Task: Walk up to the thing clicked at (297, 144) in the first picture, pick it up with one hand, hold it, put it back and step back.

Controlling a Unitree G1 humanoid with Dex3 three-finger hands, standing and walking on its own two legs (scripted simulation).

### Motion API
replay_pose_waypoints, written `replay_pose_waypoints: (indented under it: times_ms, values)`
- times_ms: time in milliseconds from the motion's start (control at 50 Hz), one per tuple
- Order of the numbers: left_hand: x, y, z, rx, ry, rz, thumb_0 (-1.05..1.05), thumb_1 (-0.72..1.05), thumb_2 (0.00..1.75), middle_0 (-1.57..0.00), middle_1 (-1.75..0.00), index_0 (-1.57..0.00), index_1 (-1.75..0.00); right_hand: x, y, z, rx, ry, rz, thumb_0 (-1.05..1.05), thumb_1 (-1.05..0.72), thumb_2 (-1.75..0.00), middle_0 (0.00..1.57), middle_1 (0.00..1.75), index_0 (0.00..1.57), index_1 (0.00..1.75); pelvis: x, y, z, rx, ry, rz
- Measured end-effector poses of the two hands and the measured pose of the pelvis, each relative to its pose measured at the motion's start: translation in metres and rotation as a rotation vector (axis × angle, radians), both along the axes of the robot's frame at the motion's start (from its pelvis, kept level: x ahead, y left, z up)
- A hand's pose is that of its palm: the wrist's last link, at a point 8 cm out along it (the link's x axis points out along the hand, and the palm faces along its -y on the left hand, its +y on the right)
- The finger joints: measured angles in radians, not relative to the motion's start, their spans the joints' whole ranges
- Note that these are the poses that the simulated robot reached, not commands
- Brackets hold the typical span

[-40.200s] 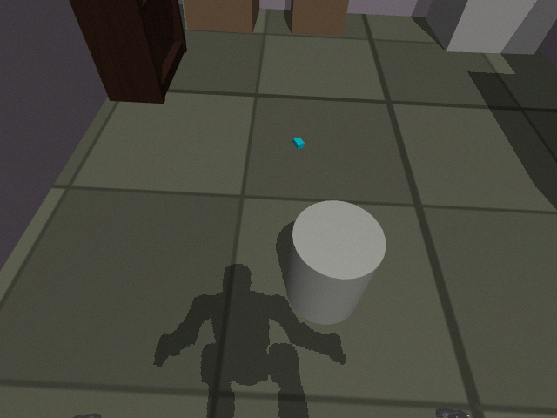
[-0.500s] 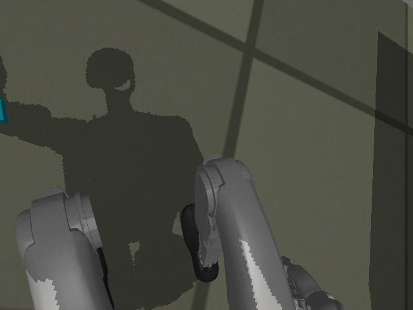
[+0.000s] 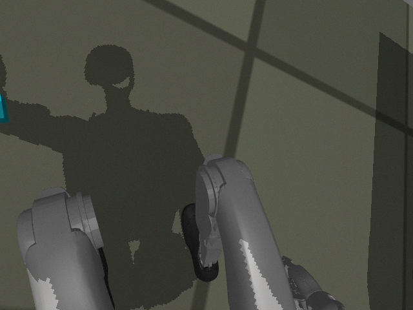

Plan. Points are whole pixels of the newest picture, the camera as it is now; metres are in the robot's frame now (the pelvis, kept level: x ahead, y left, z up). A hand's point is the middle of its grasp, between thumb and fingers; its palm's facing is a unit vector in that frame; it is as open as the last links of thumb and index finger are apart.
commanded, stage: rise first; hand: left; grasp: from above
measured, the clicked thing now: out of the picture +0.50 +0.32 -0.30
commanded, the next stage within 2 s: approach in 0.96 s
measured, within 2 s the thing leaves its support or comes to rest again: neither
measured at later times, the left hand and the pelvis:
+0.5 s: hand out of the picture +0.46 +0.35 -0.17, palm faces -0.45 -0.06 -0.89, open 13.4 cm; pelvis +0.00 +0.00 +0.00, yaw +0 degrees
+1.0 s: hand out of the picture +0.46 +0.34 -0.17, palm faces -0.46 -0.07 -0.89, open 13.4 cm; pelvis +0.00 +0.00 +0.00, yaw +0 degrees
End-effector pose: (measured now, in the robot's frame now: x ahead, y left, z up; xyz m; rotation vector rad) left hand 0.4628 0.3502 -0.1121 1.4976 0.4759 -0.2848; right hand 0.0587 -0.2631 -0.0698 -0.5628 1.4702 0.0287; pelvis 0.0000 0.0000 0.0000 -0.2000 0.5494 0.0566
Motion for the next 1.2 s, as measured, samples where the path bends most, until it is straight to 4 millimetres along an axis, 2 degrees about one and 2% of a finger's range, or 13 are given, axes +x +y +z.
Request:
replay_pose_waypoints:
  times_ms: [220,640,920,1200]
  values:
    - [-0.0009,-0.0025,0.0028,-0.005,0.000,-0.005,0.00,-0.38,0.90,-0.25,-0.77,-0.22,-0.80,0.0022,0.0001,-0.0012,0.008,-0.009,0.005,0.00,-0.89,-0.89,0.20,0.30,0.20,0.30,-0.0008,-0.0012,0.0003,0.004,-0.002,0.000]
    - [0.0042,-0.0036,0.0022,0.006,-0.001,0.004,0.00,-0.37,0.90,-0.25,-0.76,-0.23,-0.79,-0.0062,-0.0008,-0.0005,0.003,0.006,-0.014,0.00,-0.89,-0.89,0.20,0.30,0.20,0.30,0.0001,-0.0015,0.0002,0.005,0.003,-0.001]
    - [0.0005,-0.0059,0.0009,-0.012,0.002,-0.014,0.00,-0.37,0.89,-0.25,-0.76,-0.23,-0.78,0.0009,-0.0006,0.0006,-0.001,-0.005,-0.001,0.00,-0.89,-0.89,0.20,0.30,0.20,0.30,-0.0002,-0.0008,0.0011,0.003,0.001,0.001]
    - [0.0061,-0.0054,0.0005,0.011,0.007,-0.003,0.00,-0.38,0.90,-0.23,-0.81,-0.21,-0.83,-0.0025,0.0005,-0.0005,0.002,-0.006,-0.004,0.00,-0.90,-0.89,0.20,0.30,0.20,0.30,-0.0006,-0.0006,-0.0005,0.006,0.001,0.000]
